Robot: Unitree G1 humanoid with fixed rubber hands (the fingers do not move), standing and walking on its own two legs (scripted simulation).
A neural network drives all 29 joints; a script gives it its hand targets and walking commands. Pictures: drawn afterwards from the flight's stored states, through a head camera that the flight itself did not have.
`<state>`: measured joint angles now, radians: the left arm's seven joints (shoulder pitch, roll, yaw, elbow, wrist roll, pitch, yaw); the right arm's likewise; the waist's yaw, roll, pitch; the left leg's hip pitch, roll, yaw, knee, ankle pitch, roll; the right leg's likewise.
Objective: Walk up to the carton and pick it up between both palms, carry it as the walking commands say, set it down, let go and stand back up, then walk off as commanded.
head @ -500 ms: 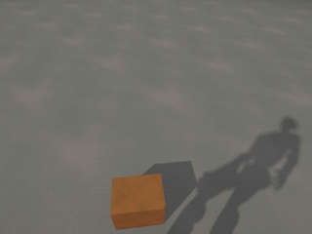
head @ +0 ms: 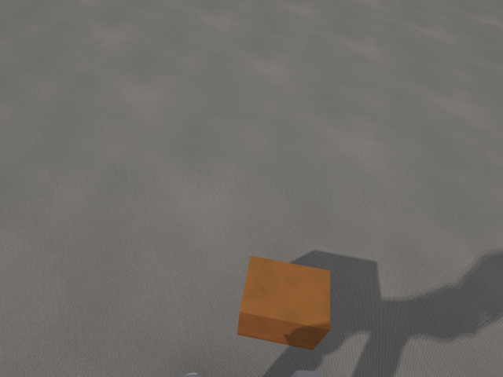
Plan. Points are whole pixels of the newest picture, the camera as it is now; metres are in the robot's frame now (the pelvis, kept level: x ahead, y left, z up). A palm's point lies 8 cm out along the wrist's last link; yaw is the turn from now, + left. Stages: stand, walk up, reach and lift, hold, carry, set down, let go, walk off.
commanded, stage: walk off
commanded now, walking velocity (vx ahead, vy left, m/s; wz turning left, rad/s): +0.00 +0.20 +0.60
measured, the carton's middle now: (282, 303) +0.46 -0.17 -0.62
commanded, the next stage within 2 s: none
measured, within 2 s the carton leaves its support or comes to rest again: neither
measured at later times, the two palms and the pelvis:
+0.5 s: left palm out of the picture -0.10 +0.33 -0.10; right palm out of the picture +0.13 -0.13 -0.11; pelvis -0.03 +0.09 +0.02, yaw +19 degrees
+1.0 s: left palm out of the picture -0.13 +0.46 -0.10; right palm out of the picture +0.09 +0.06 -0.15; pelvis -0.08 +0.22 +0.01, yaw +34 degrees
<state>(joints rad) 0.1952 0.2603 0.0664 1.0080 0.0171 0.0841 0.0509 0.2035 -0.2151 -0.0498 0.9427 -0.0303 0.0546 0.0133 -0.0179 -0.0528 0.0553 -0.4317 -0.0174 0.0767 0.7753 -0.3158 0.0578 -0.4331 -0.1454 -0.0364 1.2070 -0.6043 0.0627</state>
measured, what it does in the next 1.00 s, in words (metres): steps to the left, turning left: right foot, then left foot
